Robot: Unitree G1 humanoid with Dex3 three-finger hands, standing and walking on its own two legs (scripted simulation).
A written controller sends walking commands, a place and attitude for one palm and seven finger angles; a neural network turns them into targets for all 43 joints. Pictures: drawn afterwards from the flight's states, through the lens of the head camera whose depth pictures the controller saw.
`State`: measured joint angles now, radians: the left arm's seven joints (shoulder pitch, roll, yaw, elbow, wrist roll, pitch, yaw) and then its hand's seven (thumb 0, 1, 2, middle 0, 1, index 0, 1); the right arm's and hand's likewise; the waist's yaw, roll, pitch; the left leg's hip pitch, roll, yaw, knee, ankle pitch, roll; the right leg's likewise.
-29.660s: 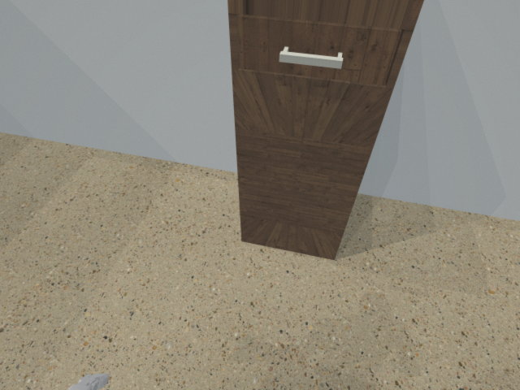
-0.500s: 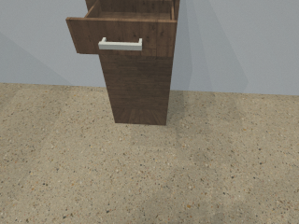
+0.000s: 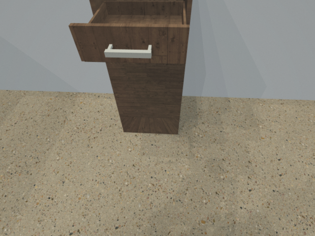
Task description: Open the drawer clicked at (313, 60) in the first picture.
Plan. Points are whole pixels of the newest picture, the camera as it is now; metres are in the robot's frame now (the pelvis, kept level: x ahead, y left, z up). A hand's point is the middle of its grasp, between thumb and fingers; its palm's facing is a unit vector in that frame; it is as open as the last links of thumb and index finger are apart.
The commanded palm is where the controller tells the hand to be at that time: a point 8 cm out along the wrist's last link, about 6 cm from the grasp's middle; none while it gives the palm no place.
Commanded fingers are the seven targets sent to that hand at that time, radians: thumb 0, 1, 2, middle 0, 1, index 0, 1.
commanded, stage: stand and wait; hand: left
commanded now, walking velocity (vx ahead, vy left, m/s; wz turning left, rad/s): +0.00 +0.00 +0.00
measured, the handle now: (129, 50) +0.64 +0.13 +0.14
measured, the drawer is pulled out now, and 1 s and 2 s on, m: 0.29 0.29 0.29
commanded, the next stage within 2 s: none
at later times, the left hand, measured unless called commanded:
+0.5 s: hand out of the picture +0.04 +0.19 -0.17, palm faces +0.02 -0.97 -0.23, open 7.4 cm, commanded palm none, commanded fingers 0.00 0.90 0.90 -0.20 -0.30 -0.20 -0.30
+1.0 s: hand out of the picture +0.04 +0.19 -0.17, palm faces +0.01 -0.97 -0.24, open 7.4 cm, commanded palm none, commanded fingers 0.00 0.90 0.90 -0.20 -0.30 -0.20 -0.30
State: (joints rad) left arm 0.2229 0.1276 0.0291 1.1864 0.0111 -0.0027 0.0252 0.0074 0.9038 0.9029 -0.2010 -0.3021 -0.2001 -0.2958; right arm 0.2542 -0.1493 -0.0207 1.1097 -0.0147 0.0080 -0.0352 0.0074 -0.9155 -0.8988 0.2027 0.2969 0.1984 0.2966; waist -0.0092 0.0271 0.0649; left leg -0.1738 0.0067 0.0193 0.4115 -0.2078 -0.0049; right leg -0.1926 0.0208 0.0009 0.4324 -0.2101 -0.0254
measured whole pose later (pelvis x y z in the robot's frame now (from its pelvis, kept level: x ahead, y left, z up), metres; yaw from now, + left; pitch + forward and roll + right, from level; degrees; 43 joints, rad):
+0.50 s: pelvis +0.02 +0.00 +0.00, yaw +0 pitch -2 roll +0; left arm 0.19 0.17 0.03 1.18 0.01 -0.01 0.02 0.01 0.90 0.90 -0.20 -0.30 -0.20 -0.30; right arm 0.23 -0.17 -0.01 1.14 -0.01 0.01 -0.03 0.00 -0.91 -0.90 0.20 0.30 0.20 0.30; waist -0.01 0.02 0.08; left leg -0.13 0.01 0.02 0.37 -0.21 -0.01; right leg -0.15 0.02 0.00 0.39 -0.21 -0.03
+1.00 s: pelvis +0.02 +0.00 +0.00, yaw +0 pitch -2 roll +0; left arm 0.18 0.20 0.03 1.18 0.01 -0.01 0.01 0.01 0.90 0.90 -0.20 -0.30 -0.20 -0.30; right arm 0.20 -0.21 -0.02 1.14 -0.01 0.01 -0.03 0.00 -0.90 -0.90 0.20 0.30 0.20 0.30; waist -0.01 0.01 0.08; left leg -0.11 0.01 0.02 0.35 -0.20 -0.01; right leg -0.13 0.03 0.00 0.36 -0.20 -0.03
